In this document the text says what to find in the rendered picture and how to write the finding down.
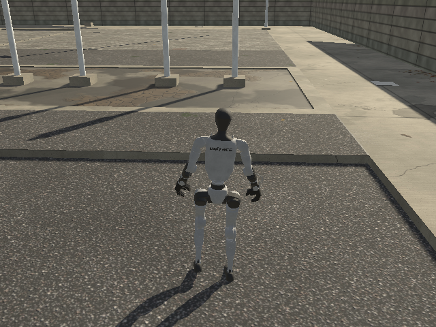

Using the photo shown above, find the right robot upper arm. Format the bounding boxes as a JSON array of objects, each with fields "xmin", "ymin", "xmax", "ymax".
[{"xmin": 236, "ymin": 138, "xmax": 253, "ymax": 176}]

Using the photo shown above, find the robot right forearm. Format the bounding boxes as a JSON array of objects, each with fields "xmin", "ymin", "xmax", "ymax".
[{"xmin": 247, "ymin": 166, "xmax": 260, "ymax": 191}]

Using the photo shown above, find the robot left hand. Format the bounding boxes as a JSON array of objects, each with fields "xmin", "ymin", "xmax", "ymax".
[{"xmin": 175, "ymin": 181, "xmax": 191, "ymax": 197}]

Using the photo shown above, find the robot right foot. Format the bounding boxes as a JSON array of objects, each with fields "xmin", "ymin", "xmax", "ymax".
[{"xmin": 224, "ymin": 264, "xmax": 234, "ymax": 282}]

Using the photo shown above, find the left robot upper arm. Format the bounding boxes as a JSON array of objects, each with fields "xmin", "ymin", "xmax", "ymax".
[{"xmin": 186, "ymin": 136, "xmax": 208, "ymax": 173}]

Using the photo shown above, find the robot right hand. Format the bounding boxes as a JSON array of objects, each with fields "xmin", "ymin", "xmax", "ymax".
[{"xmin": 246, "ymin": 188, "xmax": 262, "ymax": 202}]

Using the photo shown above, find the robot left forearm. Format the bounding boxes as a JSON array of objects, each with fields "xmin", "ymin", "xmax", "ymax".
[{"xmin": 178, "ymin": 162, "xmax": 192, "ymax": 186}]

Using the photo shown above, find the robot right shin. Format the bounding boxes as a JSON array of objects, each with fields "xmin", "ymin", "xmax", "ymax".
[{"xmin": 225, "ymin": 228, "xmax": 236, "ymax": 273}]

